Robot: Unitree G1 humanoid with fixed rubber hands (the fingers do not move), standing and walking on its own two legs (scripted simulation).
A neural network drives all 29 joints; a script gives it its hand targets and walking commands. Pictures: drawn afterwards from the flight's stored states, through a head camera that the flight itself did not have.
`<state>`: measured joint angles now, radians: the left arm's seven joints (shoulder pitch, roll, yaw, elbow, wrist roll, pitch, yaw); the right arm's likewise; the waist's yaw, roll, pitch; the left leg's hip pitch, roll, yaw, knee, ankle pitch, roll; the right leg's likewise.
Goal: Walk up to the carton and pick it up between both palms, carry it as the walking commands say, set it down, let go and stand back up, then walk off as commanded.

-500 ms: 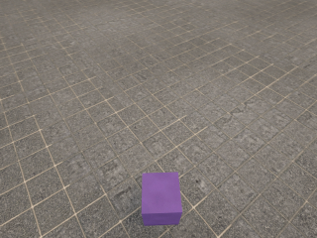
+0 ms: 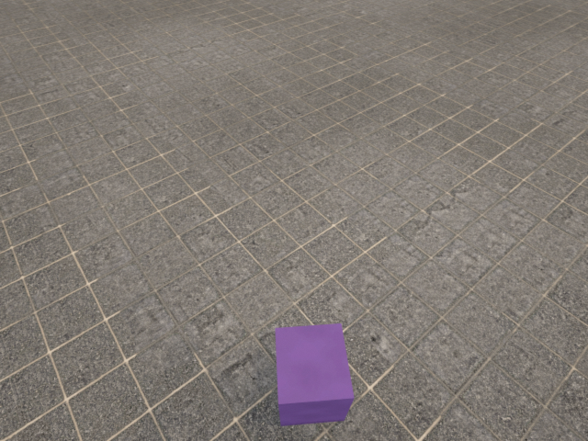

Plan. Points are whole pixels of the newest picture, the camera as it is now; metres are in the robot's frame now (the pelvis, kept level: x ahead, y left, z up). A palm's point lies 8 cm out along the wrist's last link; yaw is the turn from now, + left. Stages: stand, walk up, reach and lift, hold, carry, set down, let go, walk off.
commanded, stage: walk up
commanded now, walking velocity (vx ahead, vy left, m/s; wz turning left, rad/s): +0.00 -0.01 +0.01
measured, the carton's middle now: (310, 375) +0.43 -0.04 -0.65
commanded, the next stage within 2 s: stand in 0.40 s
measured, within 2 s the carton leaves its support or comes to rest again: neither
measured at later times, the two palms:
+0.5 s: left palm out of the picture +0.00 +0.19 -0.14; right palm out of the picture -0.01 -0.23 -0.15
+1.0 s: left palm out of the picture +0.00 +0.20 -0.14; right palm out of the picture -0.02 -0.25 -0.15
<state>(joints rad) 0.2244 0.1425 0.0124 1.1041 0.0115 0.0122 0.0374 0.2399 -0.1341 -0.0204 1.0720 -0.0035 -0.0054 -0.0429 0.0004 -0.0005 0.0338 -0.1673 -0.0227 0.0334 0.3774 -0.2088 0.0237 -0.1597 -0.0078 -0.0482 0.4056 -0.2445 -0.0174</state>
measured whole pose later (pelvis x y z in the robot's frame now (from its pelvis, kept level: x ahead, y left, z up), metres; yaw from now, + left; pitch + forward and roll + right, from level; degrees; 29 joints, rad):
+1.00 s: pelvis +0.00 -0.03 +0.00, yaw +0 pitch +0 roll +0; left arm 0.28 0.15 0.02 1.11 0.00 0.00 0.03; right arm 0.29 -0.16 -0.01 1.11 0.00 0.00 -0.04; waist -0.01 0.02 0.04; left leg -0.18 0.03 0.02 0.40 -0.23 -0.02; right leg -0.15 0.04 -0.06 0.38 -0.24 -0.06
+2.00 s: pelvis -0.11 +0.00 -0.10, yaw +0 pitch +19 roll +0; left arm -0.66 0.11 0.16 0.69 -0.05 0.51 0.14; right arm -0.72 -0.30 -0.17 0.87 0.00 0.44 0.07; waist -0.01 0.02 0.12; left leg -1.07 -0.02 0.00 1.06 -0.32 0.00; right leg -1.06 0.01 -0.02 1.08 -0.34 -0.02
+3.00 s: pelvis -0.09 -0.01 -0.16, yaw +0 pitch +47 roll +2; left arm -1.15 0.12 0.39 0.85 0.06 0.16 0.12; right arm -1.27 -0.36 -0.34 1.07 -0.06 0.11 0.07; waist 0.01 0.01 0.00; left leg -1.69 -0.05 -0.02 1.21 -0.34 -0.02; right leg -1.70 0.04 0.03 1.24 -0.37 -0.01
